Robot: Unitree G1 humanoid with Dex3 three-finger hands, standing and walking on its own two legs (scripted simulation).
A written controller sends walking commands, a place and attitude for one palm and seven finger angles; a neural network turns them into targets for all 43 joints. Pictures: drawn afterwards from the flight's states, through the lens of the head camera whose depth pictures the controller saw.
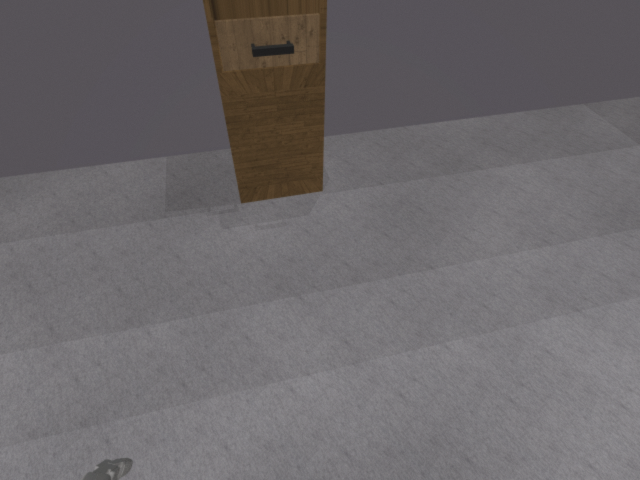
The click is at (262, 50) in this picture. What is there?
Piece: drawer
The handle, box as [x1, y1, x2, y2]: [251, 41, 293, 56]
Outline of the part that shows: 293,45 289,41 287,41 286,44 266,46 255,46 251,44 253,56 293,53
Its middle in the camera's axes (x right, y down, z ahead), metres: -0.17 -0.65 +1.31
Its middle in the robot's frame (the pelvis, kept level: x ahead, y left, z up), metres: +1.41 +0.23 -0.06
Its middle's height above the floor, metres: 0.71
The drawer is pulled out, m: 0.00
